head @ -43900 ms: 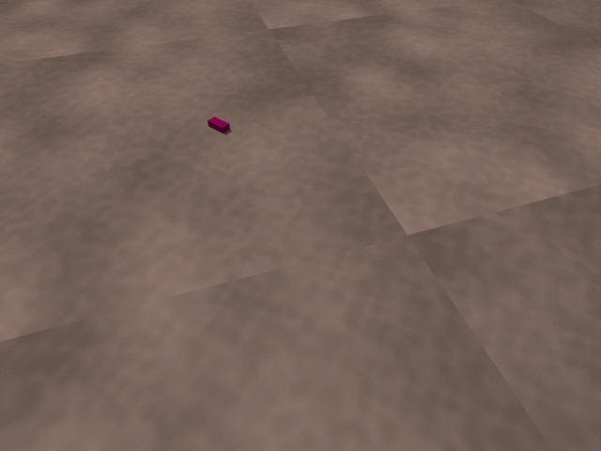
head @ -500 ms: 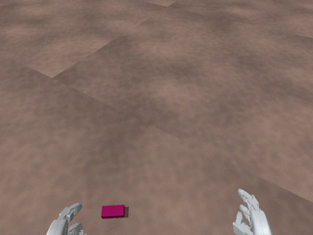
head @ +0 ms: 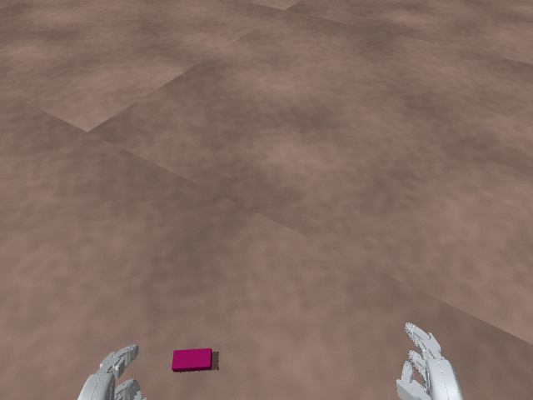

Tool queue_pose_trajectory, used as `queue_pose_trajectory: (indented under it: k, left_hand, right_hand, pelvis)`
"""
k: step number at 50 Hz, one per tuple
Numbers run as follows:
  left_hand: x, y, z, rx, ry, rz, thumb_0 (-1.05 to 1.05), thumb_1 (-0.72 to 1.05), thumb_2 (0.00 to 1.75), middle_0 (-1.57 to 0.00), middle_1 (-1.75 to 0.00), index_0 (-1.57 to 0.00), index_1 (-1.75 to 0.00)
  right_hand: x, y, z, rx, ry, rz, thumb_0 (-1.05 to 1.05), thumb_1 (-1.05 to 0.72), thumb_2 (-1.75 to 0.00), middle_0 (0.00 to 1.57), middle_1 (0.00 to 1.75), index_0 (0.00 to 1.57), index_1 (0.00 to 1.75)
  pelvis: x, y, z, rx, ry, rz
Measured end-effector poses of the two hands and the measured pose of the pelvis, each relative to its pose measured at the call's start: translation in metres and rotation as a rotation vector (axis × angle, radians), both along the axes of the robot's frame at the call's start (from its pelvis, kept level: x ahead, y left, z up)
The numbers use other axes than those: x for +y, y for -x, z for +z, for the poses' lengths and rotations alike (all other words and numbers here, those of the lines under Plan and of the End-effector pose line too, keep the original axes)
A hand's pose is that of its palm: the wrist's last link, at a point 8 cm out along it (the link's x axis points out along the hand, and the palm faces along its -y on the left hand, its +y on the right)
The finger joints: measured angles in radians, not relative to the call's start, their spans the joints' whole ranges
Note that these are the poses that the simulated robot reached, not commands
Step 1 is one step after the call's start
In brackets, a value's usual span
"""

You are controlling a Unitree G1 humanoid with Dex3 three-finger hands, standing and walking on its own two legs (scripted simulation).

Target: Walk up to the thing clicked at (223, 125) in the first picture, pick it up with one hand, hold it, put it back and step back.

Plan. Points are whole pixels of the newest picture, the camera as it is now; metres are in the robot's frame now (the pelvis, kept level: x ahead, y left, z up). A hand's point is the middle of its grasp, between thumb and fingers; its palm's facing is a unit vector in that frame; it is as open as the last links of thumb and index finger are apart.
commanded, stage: home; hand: left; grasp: from above
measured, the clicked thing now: (192, 360) +0.41 +0.23 -0.70
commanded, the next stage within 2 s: stand in 0.34 s
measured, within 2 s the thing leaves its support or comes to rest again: neither
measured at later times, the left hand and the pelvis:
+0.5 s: hand out of the picture +0.16 +0.18 -0.06, palm faces +0.00 -0.96 -0.26, open 7.4 cm; pelvis -0.01 +0.00 +0.01, yaw +0 degrees
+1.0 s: hand out of the picture +0.05 +0.24 -0.10, palm faces +0.01 -0.95 -0.30, open 7.4 cm; pelvis -0.01 +0.02 +0.06, yaw -1 degrees
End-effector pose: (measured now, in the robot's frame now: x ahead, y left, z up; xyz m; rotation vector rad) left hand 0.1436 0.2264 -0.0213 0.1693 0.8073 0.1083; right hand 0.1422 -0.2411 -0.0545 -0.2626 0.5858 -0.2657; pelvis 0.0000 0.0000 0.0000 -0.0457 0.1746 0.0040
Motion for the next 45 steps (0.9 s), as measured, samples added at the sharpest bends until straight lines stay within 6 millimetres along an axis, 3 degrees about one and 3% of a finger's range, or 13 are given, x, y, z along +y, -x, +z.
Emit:
queue_pose_trajectory:
  k: [22,27,36,45]
  left_hand:
    - [-0.003,0.001,0.000,0.001,-0.001,0.000,0.01,0.91,0.90,-0.20,-0.31,-0.20,-0.30]
    - [0.012,-0.003,-0.023,0.006,-0.104,-0.041,0.01,0.90,0.90,-0.20,-0.31,-0.20,-0.30]
    - [0.045,0.037,-0.043,0.207,-0.132,0.031,0.01,0.91,0.90,-0.20,-0.30,-0.20,-0.30]
    - [0.055,0.081,-0.049,0.373,-0.106,0.074,0.01,0.91,0.90,-0.20,-0.30,-0.20,-0.30]
  right_hand:
    - [-0.003,0.000,-0.001,0.000,-0.005,0.001,0.01,-0.90,-0.90,0.21,0.30,0.21,0.30]
    - [-0.011,0.007,-0.019,0.266,0.029,0.126,0.01,-0.90,-0.90,0.21,0.30,0.21,0.30]
    - [-0.030,0.044,-0.013,0.461,-0.017,0.032,0.01,-0.90,-0.90,0.21,0.30,0.21,0.30]
    - [-0.021,0.081,-0.009,0.579,-0.044,-0.037,0.00,-0.90,-0.90,0.21,0.30,0.21,0.30]
  pelvis:
    - [-0.003,0.000,0.000,0.003,-0.002,0.001]
    - [-0.004,0.007,0.013,-0.093,-0.035,-0.009]
    - [0.002,0.003,0.038,-0.172,-0.047,-0.016]
    - [0.013,0.003,0.055,-0.225,-0.044,-0.023]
